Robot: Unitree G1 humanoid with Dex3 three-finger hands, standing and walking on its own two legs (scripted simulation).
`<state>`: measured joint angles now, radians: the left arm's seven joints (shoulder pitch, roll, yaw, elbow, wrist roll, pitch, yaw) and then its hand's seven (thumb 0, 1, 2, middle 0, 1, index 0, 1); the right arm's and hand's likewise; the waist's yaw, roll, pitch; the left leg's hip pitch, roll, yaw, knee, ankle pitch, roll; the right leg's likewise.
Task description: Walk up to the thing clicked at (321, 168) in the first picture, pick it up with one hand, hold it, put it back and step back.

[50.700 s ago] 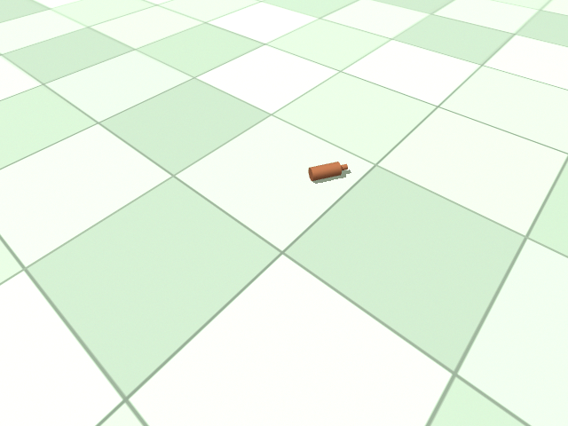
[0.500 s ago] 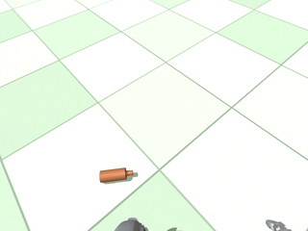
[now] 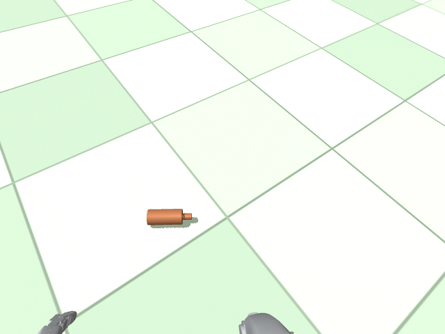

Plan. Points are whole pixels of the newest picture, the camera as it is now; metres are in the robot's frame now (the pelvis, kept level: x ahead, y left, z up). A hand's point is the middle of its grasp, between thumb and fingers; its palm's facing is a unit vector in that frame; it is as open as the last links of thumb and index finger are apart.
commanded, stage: step back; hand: left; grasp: from above
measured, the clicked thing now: (170, 216) +0.68 +0.22 -0.73
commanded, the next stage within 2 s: stand in 2.00 s
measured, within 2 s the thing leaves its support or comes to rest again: neither
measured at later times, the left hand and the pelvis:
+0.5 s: hand out of the picture -0.06 +0.25 -0.14, palm faces +0.02 -0.90 -0.44, open 7.4 cm; pelvis -0.18 -0.03 -0.01, yaw +2 degrees
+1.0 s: hand out of the picture -0.29 +0.22 -0.14, palm faces +0.00 -0.91 -0.42, open 7.4 cm; pelvis -0.34 -0.05 +0.00, yaw -1 degrees
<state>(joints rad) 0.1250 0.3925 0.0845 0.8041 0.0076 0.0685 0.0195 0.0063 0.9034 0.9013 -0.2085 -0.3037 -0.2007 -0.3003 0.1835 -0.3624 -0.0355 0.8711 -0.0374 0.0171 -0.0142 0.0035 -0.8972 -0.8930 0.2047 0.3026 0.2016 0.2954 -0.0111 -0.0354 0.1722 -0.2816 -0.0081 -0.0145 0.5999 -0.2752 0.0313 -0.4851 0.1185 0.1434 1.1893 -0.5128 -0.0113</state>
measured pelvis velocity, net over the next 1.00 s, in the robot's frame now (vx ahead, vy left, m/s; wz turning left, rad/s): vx -0.34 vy -0.05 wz -0.02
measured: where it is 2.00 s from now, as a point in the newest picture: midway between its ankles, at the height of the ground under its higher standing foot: outside the picture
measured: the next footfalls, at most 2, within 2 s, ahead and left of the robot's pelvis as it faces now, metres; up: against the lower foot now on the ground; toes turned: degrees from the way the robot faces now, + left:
right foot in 0.18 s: -0.06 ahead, -0.16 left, +0.00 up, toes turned -1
left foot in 0.52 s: -0.16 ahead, +0.09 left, +0.00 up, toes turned +0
